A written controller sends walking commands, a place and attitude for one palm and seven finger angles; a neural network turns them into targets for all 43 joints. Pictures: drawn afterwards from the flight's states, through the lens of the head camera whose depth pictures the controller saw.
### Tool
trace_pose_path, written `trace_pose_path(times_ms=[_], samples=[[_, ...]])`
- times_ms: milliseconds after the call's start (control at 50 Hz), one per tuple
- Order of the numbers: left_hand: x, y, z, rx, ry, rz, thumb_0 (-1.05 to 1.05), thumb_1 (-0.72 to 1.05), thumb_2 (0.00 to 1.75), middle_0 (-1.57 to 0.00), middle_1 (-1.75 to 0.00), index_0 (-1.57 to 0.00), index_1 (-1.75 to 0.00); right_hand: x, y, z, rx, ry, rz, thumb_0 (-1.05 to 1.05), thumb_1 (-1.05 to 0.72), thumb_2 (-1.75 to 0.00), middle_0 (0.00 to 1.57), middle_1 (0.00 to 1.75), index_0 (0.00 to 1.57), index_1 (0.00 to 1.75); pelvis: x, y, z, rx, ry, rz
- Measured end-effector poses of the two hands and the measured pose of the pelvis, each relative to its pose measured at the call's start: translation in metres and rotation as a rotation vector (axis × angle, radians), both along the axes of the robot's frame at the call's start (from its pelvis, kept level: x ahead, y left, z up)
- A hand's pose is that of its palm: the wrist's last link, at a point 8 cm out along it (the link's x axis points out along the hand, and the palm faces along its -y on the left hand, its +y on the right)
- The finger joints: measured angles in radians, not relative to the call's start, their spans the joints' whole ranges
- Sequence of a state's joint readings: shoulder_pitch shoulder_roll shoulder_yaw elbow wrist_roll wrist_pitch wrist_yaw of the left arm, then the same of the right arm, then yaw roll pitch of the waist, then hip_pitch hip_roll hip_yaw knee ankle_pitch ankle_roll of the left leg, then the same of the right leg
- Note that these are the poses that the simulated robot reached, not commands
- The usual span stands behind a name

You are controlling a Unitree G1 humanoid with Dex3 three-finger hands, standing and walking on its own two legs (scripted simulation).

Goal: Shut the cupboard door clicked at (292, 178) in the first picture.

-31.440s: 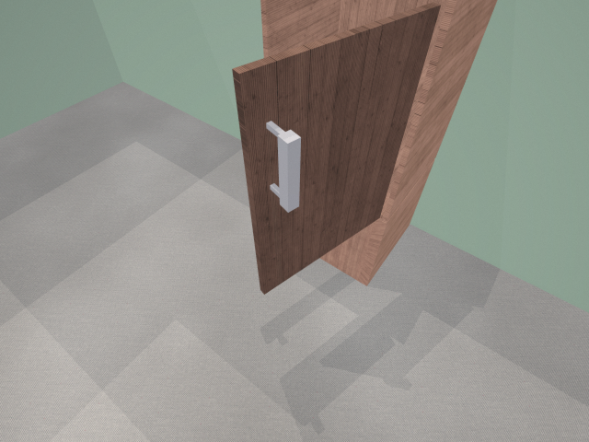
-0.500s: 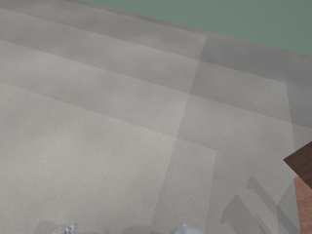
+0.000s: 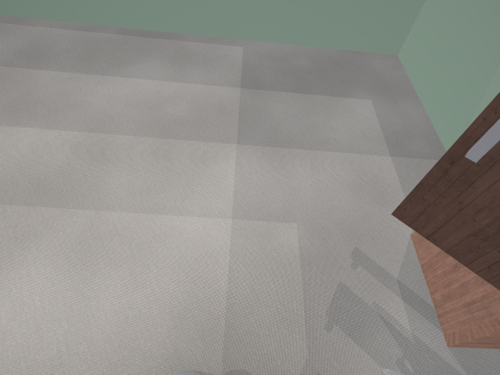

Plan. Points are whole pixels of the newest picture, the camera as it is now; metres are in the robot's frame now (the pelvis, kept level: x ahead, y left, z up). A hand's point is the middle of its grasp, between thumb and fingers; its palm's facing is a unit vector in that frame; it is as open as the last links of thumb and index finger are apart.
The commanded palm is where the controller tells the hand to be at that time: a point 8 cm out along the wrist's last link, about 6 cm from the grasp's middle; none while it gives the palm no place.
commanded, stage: turn to face it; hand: left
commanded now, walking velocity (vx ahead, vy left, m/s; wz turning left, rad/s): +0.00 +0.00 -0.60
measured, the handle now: out of the picture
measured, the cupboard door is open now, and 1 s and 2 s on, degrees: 48 48 48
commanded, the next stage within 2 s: take the last steps up to it in 1.08 s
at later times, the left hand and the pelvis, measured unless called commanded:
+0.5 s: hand (176, 344) +0.18 +0.14 -0.15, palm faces -0.32 -0.91 -0.26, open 7.4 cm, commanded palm none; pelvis +0.00 -0.02 +0.00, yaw -19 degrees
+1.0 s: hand (179, 324) +0.22 +0.14 -0.15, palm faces -0.52 -0.83 -0.20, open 7.4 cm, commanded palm none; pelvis +0.03 +0.01 +0.02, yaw -34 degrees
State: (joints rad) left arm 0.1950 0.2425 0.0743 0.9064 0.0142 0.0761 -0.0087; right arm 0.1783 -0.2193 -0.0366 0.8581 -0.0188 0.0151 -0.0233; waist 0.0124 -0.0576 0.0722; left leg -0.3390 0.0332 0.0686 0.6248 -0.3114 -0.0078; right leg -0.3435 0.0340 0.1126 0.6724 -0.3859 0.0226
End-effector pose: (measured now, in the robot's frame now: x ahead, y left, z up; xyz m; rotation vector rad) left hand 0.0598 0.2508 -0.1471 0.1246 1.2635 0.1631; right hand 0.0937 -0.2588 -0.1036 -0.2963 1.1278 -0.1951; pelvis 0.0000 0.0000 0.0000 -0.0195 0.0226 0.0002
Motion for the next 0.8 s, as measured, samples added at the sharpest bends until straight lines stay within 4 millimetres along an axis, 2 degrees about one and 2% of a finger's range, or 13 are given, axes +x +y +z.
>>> trace_pose_path(times_ms=[120, 220, 340, 400, 440, 500, 620, 720, 800], samples=[[0.032, 0.010, 0.010, -0.014, -0.006, -0.083, 0.01, 0.91, 0.90, -0.20, -0.30, -0.20, -0.30, -0.033, 0.014, 0.012, -0.006, 0.039, -0.066, 0.01, -0.91, -0.90, 0.21, 0.30, 0.20, 0.30, 0.003, 0.010, 0.013, -0.031, -0.011, -0.080], [0.066, 0.004, 0.020, -0.009, -0.036, -0.165, 0.00, 0.91, 0.90, -0.20, -0.30, -0.19, -0.30, -0.068, 0.015, 0.011, 0.014, 0.083, -0.164, 0.01, -0.90, -0.90, 0.21, 0.30, 0.20, 0.30, 0.004, 0.011, 0.018, -0.041, -0.010, -0.146], [0.109, -0.026, 0.029, 0.017, -0.088, -0.295, 0.00, 0.91, 0.90, -0.19, -0.30, -0.19, -0.30, -0.115, 0.003, -0.006, 0.057, 0.135, -0.297, 0.01, -0.90, -0.90, 0.21, 0.30, 0.20, 0.30, 0.003, 0.000, 0.013, -0.032, -0.010, -0.231], [0.128, -0.047, 0.030, 0.040, -0.138, -0.359, 0.00, 0.91, 0.90, -0.19, -0.30, -0.19, -0.30, -0.138, -0.009, -0.023, 0.084, 0.153, -0.359, 0.01, -0.90, -0.90, 0.21, 0.30, 0.20, 0.30, 0.004, -0.014, 0.002, -0.007, -0.012, -0.269], [0.133, -0.058, 0.029, 0.056, -0.161, -0.389, 0.00, 0.91, 0.90, -0.20, -0.30, -0.19, -0.30, -0.148, -0.018, -0.034, 0.092, 0.172, -0.394, 0.01, -0.90, -0.90, 0.21, 0.30, 0.20, 0.30, 0.002, -0.017, -0.004, -0.009, -0.012, -0.295], [0.129, -0.067, 0.033, 0.065, -0.141, -0.418, 0.00, 0.91, 0.90, -0.20, -0.30, -0.20, -0.30, -0.150, -0.024, -0.032, 0.088, 0.170, -0.434, 0.01, -0.91, -0.90, 0.20, 0.30, 0.20, 0.30, 0.002, -0.018, 0.001, -0.007, -0.016, -0.329], [0.121, -0.070, 0.029, 0.046, -0.070, -0.458, 0.00, 0.90, 0.90, -0.20, -0.30, -0.20, -0.30, -0.131, -0.026, -0.015, 0.073, 0.078, -0.461, 0.01, -0.91, -0.90, 0.20, 0.30, 0.20, 0.30, 0.009, -0.016, 0.008, 0.007, -0.017, -0.388], [0.129, -0.059, 0.013, 0.014, -0.032, -0.478, 0.00, 0.90, 0.90, -0.20, -0.30, -0.20, -0.30, -0.113, -0.015, -0.005, 0.032, 0.018, -0.480, 0.01, -0.91, -0.90, 0.20, 0.30, 0.20, 0.30, 0.021, -0.002, 0.004, -0.001, -0.012, -0.443], [0.144, -0.050, 0.002, 0.002, -0.006, -0.504, 0.00, 0.90, 0.90, -0.20, -0.30, -0.20, -0.30, -0.114, 0.001, 0.000, 0.003, 0.004, -0.493, 0.01, -0.91, -0.90, 0.20, 0.30, 0.20, 0.30, 0.028, 0.009, 0.001, -0.013, -0.013, -0.497]])
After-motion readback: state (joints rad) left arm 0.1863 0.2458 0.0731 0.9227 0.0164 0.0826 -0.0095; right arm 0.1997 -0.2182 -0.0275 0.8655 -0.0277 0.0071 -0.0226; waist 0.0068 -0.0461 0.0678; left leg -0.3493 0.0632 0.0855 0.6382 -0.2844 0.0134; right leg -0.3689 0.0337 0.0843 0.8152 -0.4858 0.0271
